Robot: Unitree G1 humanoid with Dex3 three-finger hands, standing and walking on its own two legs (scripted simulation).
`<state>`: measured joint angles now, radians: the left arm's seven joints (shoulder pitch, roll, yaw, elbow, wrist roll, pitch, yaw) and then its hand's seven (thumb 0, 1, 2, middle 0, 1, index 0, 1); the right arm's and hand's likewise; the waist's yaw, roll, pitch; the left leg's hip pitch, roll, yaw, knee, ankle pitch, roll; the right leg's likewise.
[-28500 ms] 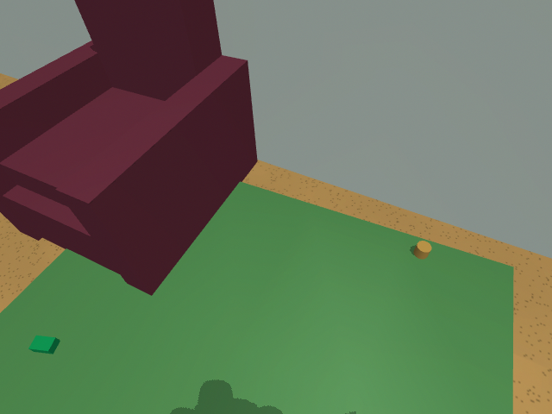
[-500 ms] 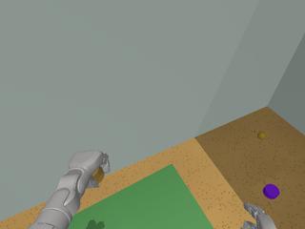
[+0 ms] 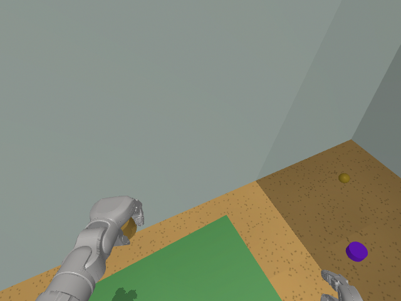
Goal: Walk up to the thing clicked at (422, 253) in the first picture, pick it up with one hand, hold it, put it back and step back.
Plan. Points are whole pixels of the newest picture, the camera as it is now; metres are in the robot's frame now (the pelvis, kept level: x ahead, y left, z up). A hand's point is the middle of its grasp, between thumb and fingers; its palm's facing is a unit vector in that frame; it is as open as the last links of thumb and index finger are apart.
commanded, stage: crouch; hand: left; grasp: from above
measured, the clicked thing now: (121, 225) +0.32 +0.23 -0.06
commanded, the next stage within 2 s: lower in 2.00 s
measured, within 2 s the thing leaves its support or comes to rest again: neither
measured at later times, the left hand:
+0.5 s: hand (136, 240) +0.33 +0.23 -0.18, palm faces -0.43 +0.03 -0.90, open 6.7 cm
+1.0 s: hand (156, 252) +0.39 +0.23 -0.42, palm faces -0.45 +0.01 -0.89, open 6.8 cm
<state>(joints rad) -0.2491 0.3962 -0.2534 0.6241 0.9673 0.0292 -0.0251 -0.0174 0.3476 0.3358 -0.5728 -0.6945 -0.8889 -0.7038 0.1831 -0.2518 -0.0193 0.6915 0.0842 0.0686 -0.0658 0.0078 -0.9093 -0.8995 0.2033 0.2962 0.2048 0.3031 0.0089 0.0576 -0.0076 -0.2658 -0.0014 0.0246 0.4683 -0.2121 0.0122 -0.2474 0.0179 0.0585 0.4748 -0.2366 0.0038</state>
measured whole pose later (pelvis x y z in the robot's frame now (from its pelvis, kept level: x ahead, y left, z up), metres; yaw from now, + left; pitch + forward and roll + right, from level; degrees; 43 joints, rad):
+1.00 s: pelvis -0.06 +0.00 -0.28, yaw -1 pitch +37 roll -5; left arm -0.85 0.53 -0.03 1.31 1.19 -0.10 0.34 -0.04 0.30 0.37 -0.63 -0.64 -0.94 -0.66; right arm 0.22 -0.22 -0.02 0.73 -0.06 -0.03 0.03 0.00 -0.90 -0.90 0.21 0.30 0.21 0.30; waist -0.18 0.05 -0.20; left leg -1.91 0.00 -0.05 1.87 -0.61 0.02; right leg -1.83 0.04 -0.04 1.84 -0.66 0.01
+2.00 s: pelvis -0.07 +0.00 -0.43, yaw -8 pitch +35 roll -9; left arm -1.05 0.80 0.06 1.50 1.24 -0.16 0.37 -0.05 0.31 0.33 -0.66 -0.61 -0.99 -0.62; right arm 0.16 -0.26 0.12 0.72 -0.13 -0.03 0.11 0.00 -0.92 -0.90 0.21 0.30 0.21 0.30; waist -0.27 -0.02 -0.03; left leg -2.31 0.03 -0.14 2.37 -0.68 0.01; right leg -2.22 0.08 -0.13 2.29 -0.70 0.01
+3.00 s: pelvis -0.07 +0.00 -0.46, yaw -12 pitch +31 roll -13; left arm -1.07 0.98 0.11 1.65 1.27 -0.19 0.49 -0.05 0.30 0.33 -0.68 -0.59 -1.01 -0.61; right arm 0.12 -0.31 0.25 0.65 -0.19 -0.11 0.15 0.00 -0.91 -0.90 0.21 0.30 0.21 0.30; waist -0.35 -0.11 0.11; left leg -2.36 0.03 -0.22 2.50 -0.70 0.00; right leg -2.25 0.10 -0.20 2.37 -0.69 0.02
